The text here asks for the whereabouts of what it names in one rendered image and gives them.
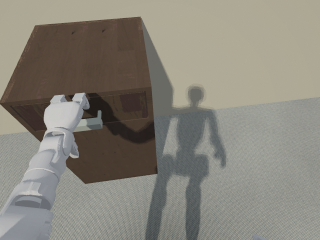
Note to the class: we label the robot left hand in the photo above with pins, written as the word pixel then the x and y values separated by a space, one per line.
pixel 66 115

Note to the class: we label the cabinet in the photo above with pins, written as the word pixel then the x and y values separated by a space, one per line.
pixel 98 58

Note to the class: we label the handle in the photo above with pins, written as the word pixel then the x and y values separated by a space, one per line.
pixel 90 123

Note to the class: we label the left robot upper arm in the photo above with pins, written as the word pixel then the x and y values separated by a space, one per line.
pixel 26 223

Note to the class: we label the left robot forearm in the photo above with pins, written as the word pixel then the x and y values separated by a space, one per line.
pixel 37 187

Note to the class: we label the drawer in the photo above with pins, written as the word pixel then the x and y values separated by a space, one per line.
pixel 114 107

